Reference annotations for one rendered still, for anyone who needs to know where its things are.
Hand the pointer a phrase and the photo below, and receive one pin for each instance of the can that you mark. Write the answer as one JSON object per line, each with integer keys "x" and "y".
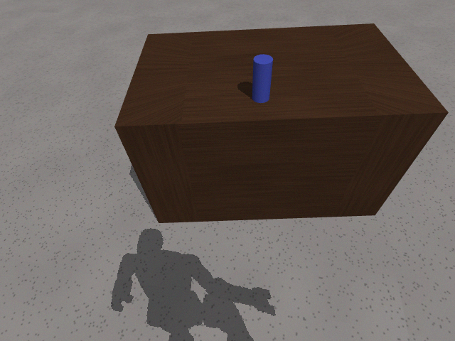
{"x": 262, "y": 75}

